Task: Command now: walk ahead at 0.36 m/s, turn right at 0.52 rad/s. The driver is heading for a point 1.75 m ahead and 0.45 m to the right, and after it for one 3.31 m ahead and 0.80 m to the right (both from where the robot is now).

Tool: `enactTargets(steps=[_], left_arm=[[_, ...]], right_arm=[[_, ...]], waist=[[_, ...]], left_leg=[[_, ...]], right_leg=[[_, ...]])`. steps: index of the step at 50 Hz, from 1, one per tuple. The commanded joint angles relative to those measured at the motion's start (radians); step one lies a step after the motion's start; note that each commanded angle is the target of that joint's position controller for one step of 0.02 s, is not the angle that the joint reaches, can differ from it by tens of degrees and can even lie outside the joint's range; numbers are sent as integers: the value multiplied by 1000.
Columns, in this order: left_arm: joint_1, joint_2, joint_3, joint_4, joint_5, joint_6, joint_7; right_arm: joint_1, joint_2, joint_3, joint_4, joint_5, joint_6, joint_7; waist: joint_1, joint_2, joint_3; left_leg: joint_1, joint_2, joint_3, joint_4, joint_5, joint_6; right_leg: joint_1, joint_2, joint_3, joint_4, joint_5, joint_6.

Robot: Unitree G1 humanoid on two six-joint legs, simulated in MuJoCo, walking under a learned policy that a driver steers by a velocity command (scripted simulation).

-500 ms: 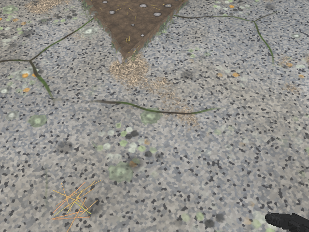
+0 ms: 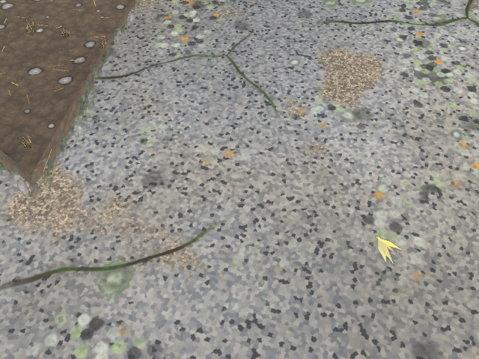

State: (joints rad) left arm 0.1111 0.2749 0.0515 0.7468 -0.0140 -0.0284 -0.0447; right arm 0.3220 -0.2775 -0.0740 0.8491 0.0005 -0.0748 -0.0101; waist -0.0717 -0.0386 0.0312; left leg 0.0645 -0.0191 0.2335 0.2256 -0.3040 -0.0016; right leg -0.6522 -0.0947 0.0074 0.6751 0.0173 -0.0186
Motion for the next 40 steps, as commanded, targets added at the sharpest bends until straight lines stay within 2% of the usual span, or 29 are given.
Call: enactTargets(steps=[1, 2, 3, 4, 5, 6, 7, 8, 9, 10, 11, 13, 15, 17, 20, 22, 25, 27, 28, 29, 30, 31, 32, 33, 34, 36, 38, 40], left_arm=[[-60, 73, 20, -107, 10, -13, -21], [-6, 96, 32, -101, 9, -13, -24], [101, 131, 53, -78, 7, -12, -22], [230, 185, 81, -47, 8, -11, -7], [277, 282, 101, -41, 8, -1, 21], [204, 349, 100, -101, 27, -5, 22], [215, 271, 86, -124, 21, -1, 14], [158, 226, 73, -126, 12, -7, 13], [104, 189, 65, -122, -4, -5, 17], [68, 164, 57, -129, -4, -2, 25], [50, 162, 56, -138, 10, 3, 29], [31, 177, 62, -147, 25, 5, 35], [39, 192, 68, -145, 18, 9, 47], [41, 198, 70, -147, 8, 22, 61], [30, 195, 68, -157, 5, 45, 76], [33, 194, 69, -159, 7, 53, 78], [44, 189, 68, -162, 6, 61, 74], [24, 178, 64, -170, -5, 68, 74], [28, 159, 58, -173, -10, 72, 77], [83, 104, 43, -174, 1, 73, 76], [92, 122, 50, -207, -6, 64, 73], [113, 210, 74, -188, 12, 54, 70], [118, 237, 89, -162, -1, 59, 68], [131, 215, 89, -140, -5, 73, 73], [126, 195, 85, -141, -2, 84, 75], [94, 141, 68, -158, -11, 93, 69], [36, 113, 57, -188, -13, 90, 66], [19, 93, 45, -201, -4, 85, 61]], right_arm=[[-49, -195, -46, -57, 18, 16, -18], [-59, -208, -50, -63, 24, 25, -25], [-74, -212, -51, -69, 29, 35, -30], [-81, -195, -43, -76, 31, 35, -31], [-21, -110, -16, -99, -17, 26, -24], [101, -49, 16, -129, -30, 6, -6], [5, -157, -8, -115, 0, -7, 5], [-86, -160, -9, -149, 26, -7, 3], [-104, -143, -8, -139, 13, 1, -13], [-109, -155, -14, -138, -4, 15, -26], [-97, -159, -17, -140, -7, 31, -28], [-63, -133, -14, -136, -13, 46, -32], [-78, -114, -8, -142, -17, 52, -38], [-110, -111, -5, -150, -16, 59, -40], [-172, -109, -4, -169, -8, 66, -34], [-201, -109, -3, -181, -5, 60, -29], [-206, -119, -8, -188, -1, 41, -18], [-159, -121, -14, -178, 2, 28, -8], [-127, -141, -23, -169, -1, 23, -7], [-125, -211, -37, -179, -19, 28, -13], [-137, -264, -50, -171, -51, 43, -13], [-151, -207, -40, -193, -46, 42, -14], [-182, -156, -26, -207, -36, 43, -19], [-213, -135, -21, -214, -24, 48, -22], [-224, -126, -18, -215, -10, 51, -25], [-209, -130, -18, -210, -12, 63, -32], [-171, -144, -25, -200, -18, 74, -37], [-166, -165, -32, -193, -14, 80, -33]], waist=[[41, 106, 27], [71, 127, -18], [128, 124, -77], [199, 87, -145], [167, -123, -234], [70, -249, -434], [167, -41, -504], [152, -19, -360], [112, 59, -232], [89, 31, -175], [60, -1, -155], [34, -19, -160], [36, -25, -177], [47, -35, -195], [68, -66, -171], [80, -91, -148], [89, -117, -146], [55, -123, -148], [41, -104, -146], [79, 73, -177], [113, 352, -117], [93, 283, -129], [96, 201, -121], [107, 157, -102], [99, 157, -88], [82, 178, -70], [44, 212, -85], [36, 225, -115]], left_leg=[[-10, 293, -44, 78, 819, 119], [0, 285, -38, 171, 954, 102], [-16, 264, -28, 322, 1004, 80], [-106, 213, -10, 534, 892, 33], [-379, 128, -14, 857, 221, -33], [-695, -57, -183, 1218, -434, -90], [-721, -3, -346, 1244, -374, -67], [-764, 33, -331, 1186, -283, -43], [-764, 73, -317, 1095, -214, -45], [-720, 94, -318, 1030, -168, -49], [-648, 97, -321, 1000, -141, -50], [-585, 75, -307, 929, -112, -64], [-589, 58, -307, 838, -76, -82], [-592, 49, -320, 764, -17, -96], [-577, 30, -335, 648, 49, -100], [-557, 16, -343, 572, 46, -96], [-504, -6, -346, 452, 2, -79], [-405, -9, -332, 264, 77, -53], [-310, 38, -345, 149, 191, -29], [-191, 247, -511, 119, 319, 48], [-178, 408, -744, 86, 527, 225], [-188, 454, -766, 97, 556, 288], [-200, 393, -646, 122, 539, 253], [-203, 324, -548, 138, 497, 205], [-196, 301, -499, 141, 488, 188], [-202, 256, -402, 123, 495, 185], [-146, 263, -379, 120, 503, 204], [-139, 276, -361, 131, 520, 215]], right_leg=[[56, 51, -69, -52, -76, -35], [132, 90, -96, -53, -120, -52], [259, 130, -110, -89, -116, -76], [463, 155, -89, -180, 17, -111], [747, -36, 170, -140, 441, -180], [1024, -307, 680, -171, 586, -448], [986, -269, 624, -238, 467, -414], [864, -217, 486, -257, 374, -360], [705, -156, 396, -284, 292, -301], [577, -134, 359, -307, 264, -281], [477, -108, 339, -334, 252, -273], [384, -81, 300, -345, 309, -273], [376, -66, 286, -332, 340, -266], [381, -53, 301, -325, 227, -247], [358, -23, 346, -336, -53, -210], [356, -16, 387, -332, -141, -201], [404, -23, 454, -277, -60, -194], [419, 0, 480, -220, 9, -164], [381, 38, 462, -173, -56, -123], [284, 127, 346, 9, -353, -64], [68, 274, 153, 186, -656, -4], [36, 196, 160, 409, -661, 39], [39, 177, 155, 490, -592, 57], [35, 164, 138, 527, -539, 78], [11, 155, 128, 558, -491, 93], [22, 143, 72, 509, -435, 113], [28, 124, 45, 398, -425, 123], [113, 107, 30, 274, -448, 119]])
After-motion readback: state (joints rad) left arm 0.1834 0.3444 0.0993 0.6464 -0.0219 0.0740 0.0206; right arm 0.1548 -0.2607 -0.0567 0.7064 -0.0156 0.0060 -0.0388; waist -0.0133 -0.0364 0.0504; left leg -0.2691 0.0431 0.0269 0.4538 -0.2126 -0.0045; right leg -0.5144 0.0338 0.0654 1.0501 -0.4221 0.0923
